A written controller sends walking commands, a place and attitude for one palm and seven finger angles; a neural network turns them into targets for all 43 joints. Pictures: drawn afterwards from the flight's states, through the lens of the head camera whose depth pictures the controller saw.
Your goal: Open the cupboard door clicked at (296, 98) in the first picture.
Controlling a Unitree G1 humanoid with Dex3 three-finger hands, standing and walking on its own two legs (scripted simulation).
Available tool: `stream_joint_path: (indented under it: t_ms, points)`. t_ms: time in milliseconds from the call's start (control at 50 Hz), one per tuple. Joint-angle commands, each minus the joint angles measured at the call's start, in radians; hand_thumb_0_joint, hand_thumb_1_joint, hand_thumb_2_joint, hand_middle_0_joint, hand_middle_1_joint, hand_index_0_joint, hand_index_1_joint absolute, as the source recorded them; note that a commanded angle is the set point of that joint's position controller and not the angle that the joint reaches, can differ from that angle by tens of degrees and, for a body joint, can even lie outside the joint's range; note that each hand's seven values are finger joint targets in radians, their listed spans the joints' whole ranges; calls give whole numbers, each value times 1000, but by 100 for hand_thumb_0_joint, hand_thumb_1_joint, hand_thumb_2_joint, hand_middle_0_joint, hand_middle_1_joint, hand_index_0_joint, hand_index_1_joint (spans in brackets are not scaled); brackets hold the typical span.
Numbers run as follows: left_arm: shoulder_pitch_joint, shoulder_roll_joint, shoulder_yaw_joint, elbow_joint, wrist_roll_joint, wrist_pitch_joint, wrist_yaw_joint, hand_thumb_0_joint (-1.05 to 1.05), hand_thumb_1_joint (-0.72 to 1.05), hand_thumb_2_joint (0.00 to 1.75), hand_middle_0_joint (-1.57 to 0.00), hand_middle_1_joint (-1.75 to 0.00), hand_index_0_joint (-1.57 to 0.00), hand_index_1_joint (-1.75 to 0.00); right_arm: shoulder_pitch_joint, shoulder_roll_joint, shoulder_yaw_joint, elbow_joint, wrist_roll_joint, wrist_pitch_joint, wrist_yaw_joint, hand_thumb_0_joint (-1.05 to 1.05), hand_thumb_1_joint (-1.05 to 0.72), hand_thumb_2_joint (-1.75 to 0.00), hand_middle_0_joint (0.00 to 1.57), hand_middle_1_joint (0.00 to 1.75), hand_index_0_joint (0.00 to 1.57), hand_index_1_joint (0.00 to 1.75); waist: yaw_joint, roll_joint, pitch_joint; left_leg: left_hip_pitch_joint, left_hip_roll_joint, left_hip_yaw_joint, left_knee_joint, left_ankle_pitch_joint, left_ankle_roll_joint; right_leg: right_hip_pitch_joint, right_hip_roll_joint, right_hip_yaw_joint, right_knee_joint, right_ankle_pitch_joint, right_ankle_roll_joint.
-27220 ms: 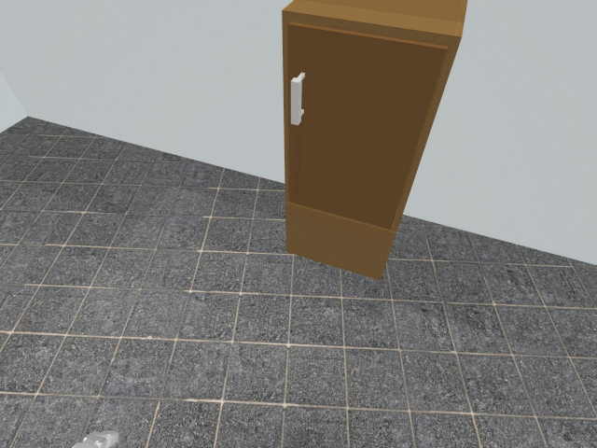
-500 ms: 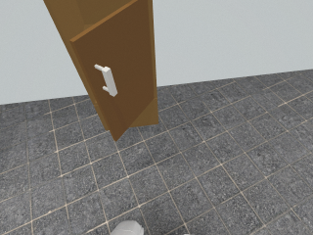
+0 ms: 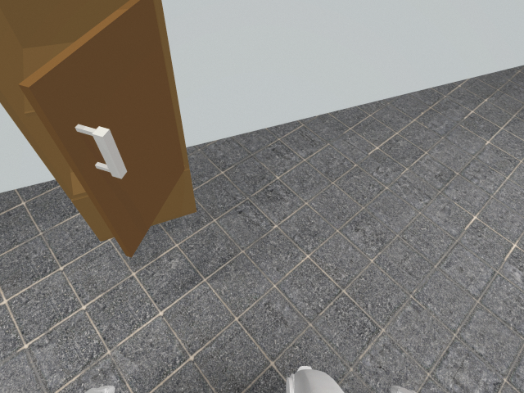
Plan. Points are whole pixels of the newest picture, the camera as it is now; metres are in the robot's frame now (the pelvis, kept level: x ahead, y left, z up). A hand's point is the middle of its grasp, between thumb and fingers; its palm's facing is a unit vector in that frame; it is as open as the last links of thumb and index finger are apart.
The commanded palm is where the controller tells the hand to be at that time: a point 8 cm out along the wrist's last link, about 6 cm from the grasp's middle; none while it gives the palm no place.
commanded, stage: walk to a spot facing it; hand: left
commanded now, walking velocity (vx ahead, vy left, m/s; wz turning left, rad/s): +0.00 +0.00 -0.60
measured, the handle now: (101, 151) +0.51 +0.37 -0.02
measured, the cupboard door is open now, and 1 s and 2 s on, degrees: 49 49 49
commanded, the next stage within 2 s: none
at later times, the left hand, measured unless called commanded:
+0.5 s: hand (187, 364) +0.17 +0.14 -0.17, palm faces -0.34 -0.93 -0.16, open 7.4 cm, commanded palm none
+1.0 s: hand (260, 338) +0.23 +0.02 -0.17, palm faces -0.53 -0.83 -0.16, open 7.3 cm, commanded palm none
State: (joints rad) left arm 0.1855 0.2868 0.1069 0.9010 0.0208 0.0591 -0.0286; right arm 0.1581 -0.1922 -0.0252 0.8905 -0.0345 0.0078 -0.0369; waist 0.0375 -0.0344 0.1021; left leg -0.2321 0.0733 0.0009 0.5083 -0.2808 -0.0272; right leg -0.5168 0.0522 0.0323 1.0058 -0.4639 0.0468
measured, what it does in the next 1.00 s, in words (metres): steps to the right, turning right: right foot, then right foot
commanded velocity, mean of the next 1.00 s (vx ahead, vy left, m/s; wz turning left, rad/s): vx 0.25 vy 0.00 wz -0.51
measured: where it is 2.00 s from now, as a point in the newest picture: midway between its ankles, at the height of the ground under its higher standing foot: (371, 332)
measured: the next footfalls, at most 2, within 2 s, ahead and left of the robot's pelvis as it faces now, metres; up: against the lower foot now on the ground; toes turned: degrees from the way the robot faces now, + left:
right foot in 0.16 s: +0.05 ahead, -0.16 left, +0.00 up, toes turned -10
right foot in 0.72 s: +0.06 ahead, -0.21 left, +0.00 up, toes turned -35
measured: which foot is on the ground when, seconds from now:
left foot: down 0.00-0.72, up 0.74-1.00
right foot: up 0.00-0.14, down 0.16-0.38, up 0.40-0.70, down 0.72-1.00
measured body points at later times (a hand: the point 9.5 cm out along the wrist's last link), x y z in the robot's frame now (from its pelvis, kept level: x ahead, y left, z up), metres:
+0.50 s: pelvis +0.01 -0.01 +0.00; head +0.04 +0.00 +0.44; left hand +0.19 +0.19 -0.15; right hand -0.07 -0.26 -0.13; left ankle +0.05 +0.11 -0.74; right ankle -0.02 -0.14 -0.67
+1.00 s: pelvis +0.10 -0.12 +0.00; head +0.13 -0.13 +0.45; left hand +0.26 +0.06 -0.16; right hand +0.03 -0.36 -0.14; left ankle +0.24 -0.04 -0.71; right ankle +0.03 -0.19 -0.74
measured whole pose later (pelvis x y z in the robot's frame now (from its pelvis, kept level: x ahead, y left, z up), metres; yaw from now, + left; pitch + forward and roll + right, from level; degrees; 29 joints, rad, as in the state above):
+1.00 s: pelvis +0.10 -0.12 +0.00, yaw -35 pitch +0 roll +0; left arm 0.27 0.18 0.06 1.00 0.02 -0.03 -0.03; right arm 0.18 -0.19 -0.05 0.94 -0.03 -0.02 0.02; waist 0.00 -0.02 0.06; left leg -0.49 0.10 0.07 0.76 -0.28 -0.06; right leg -0.18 0.04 0.00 0.44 -0.26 -0.04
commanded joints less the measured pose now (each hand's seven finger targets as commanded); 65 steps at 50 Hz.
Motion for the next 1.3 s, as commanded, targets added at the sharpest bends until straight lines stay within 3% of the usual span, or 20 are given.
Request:
stream_joint_path:
  t_ms: [0, 100, 140, 160, 320, 360, 380, 480, 600, 660, 680, 700, 720, 800, 1000, 1020, 1060, 1080, 1160, 1280]
  points:
    - [-29, 15, -9, -95, 2, -18, -15, 0, 90, 90, -20, -30, -20, -30, 62, -215, -63, -53, -5, -16, -14, 0, -90, -90, 20, 30, 20, 30, -49, 251, -119, 85, 210, -3, -91, 530, 135, 75, -40, -102, -156, 46, 0]
    - [45, 57, -2, -72, -1, -31, -15, 0, 90, 90, -20, -30, -20, -30, 65, -247, -75, -50, 7, -5, 0, 0, -90, -90, 20, 30, 20, 30, -5, 205, -125, -31, 201, 52, 73, 374, 60, 350, -37, -125, -485, 260, -47]
    - [157, 253, 36, -41, 10, -48, 14, 0, 90, 90, -20, -30, -20, -30, 23, -130, -48, -113, 26, -3, 10, 0, -90, -90, 20, 30, 20, 30, 55, -296, -180, -368, -17, 157, 514, -373, -48, 559, -442, 417, -654, 792, -236]
    - [183, 268, 32, -43, 0, -42, 24, 0, 90, 90, -20, -30, -20, -30, 17, -164, -43, -120, 25, 6, 5, 0, -90, -90, 20, 30, 20, 30, 74, -194, -173, -363, 11, 29, 607, -373, -30, 515, -464, 394, -631, 763, -300]
    - [-111, 151, 9, -110, 10, -14, 22, 0, 90, 90, -20, -30, -20, -30, 230, -121, -44, -6, 14, 3, 15, 0, -90, -90, 20, 30, 20, 30, -116, -74, -105, 143, -42, 99, 80, -104, -26, -65, -198, 276, -639, -198, -173]
    - [-148, 33, -18, -168, -3, -11, 2, 0, 90, 90, -20, -30, -20, -30, 370, -288, -78, 16, -16, -24, 2, 0, -90, -90, 20, 30, 20, 30, -175, 425, -70, 198, 361, -464, -361, -617, 115, -301, 38, -6, -100, -206, -49]
    - [-210, 57, -4, -199, 0, -24, -12, 0, 90, 90, -20, -30, -20, -30, 332, -338, -83, 4, -11, -38, -13, 0, -90, -90, 20, 30, 20, 30, -156, 280, -45, 78, 487, -601, -454, -656, 202, -285, -59, 46, 34, -96, -49]
    - [-108, -4, -6, -111, 13, -32, -48, 0, 90, 90, -20, -30, -20, -30, 193, -195, -44, -11, -6, -64, -1, 0, -90, -90, 20, 30, 20, 30, -56, 221, -31, 58, 246, -55, -327, -189, 100, -173, -117, -59, 74, 161, -23]
    - [-177, -32, -26, -121, 8, -50, -47, 0, 90, 90, -20, -30, -20, -30, 302, -201, -58, 39, -9, -61, 17, 0, -90, -90, 20, 30, 20, 30, -104, 228, -60, 88, 290, 107, -263, -30, 109, 42, -91, -161, -302, 116, -44]
    - [-13, 10, -11, -57, 10, -64, -37, 0, 90, 90, -20, -30, -20, -30, 262, -200, -58, 35, -2, -53, 25, 0, -90, -90, 20, 30, 20, 30, -18, 151, -109, -32, 236, 197, -29, 7, 52, 363, -33, -199, -481, 163, -83]
    - [152, 95, 14, -8, 14, -77, -25, 0, 90, 90, -20, -30, -20, -30, 220, -157, -48, 12, 13, -56, 33, 0, -90, -90, 20, 30, 20, 30, 70, -19, -179, -249, 162, 283, 249, 7, 8, 651, -161, -7, -577, 29, -148]
    - [302, 241, 48, 36, 6, -85, -5, 0, 90, 90, -20, -30, -20, -30, 125, -78, -27, -56, 29, -58, 42, 0, -90, -90, 20, 30, 20, 30, 137, -349, -209, -554, 8, 261, 594, -407, -38, 777, -458, 500, -748, -3, -276]
    - [287, 238, 47, 34, -9, -83, 12, 0, 90, 90, -20, -30, -20, -30, 51, -136, -38, -76, 18, -57, 32, 0, -90, -90, 20, 30, 20, 30, 129, -224, -151, -626, 51, 61, 713, -342, -26, 690, -486, 554, -786, 12, -328]
    - [41, 80, 5, -17, 4, -95, 27, 0, 90, 90, -20, -30, -20, -30, 93, -99, -50, 2, 4, -37, 40, 0, -90, -90, 20, 30, 20, 30, -27, -124, -60, -387, 94, 38, 575, -82, -39, 312, -316, 229, -807, 53, -247]
    - [80, 63, 7, 41, -3, -108, 14, 0, 90, 90, -20, -30, -20, -30, 93, -80, -51, 7, 9, -71, 45, 0, -90, -90, 20, 30, 20, 30, -68, -34, -60, 23, -19, 90, 15, 75, -21, 190, -222, 184, -713, 46, -212]
    - [70, 35, 2, 34, -4, -107, 12, 0, 90, 90, -20, -30, -20, -30, 170, -114, -58, 34, 8, -79, 35, 0, -90, -90, 20, 30, 20, 30, -103, 42, -80, 176, 14, 50, -48, 18, -7, 98, -173, 145, -601, 53, -182]
    - [73, -45, -22, -4, -8, -115, 0, 0, 90, 90, -20, -30, -20, -30, 414, -274, -90, 83, -13, -81, 15, 0, -90, -90, 20, 30, 20, 30, -188, 382, -184, 402, 422, -517, -288, -281, 173, -180, 6, -64, -2, -112, -92]
    - [33, -16, -15, -9, 6, -119, 2, 0, 90, 90, -20, -30, -20, -30, 380, -246, -82, 74, -13, -73, 17, 0, -90, -90, 20, 30, 20, 30, -172, 262, -134, 294, 437, -543, -323, -357, 212, -220, -53, 3, 144, -89, -105]
    - [44, -54, -16, 31, 16, -102, -17, 0, 90, 90, -20, -30, -20, -30, 219, -109, -43, 59, -2, -95, 12, 0, -90, -90, 20, 30, 20, 30, -59, 191, -44, 120, 277, -152, -322, -29, 127, -194, -150, -4, 176, 179, -71]
    - [-41, -85, -37, 20, 11, -88, -24, 0, 90, 90, -20, -30, -20, -30, 270, -118, -49, 119, -4, -85, 24, 0, -90, -90, 20, 30, 20, 30, -75, 167, -41, 60, 231, 63, -322, 82, 137, 35, -127, -136, -289, 229, -61]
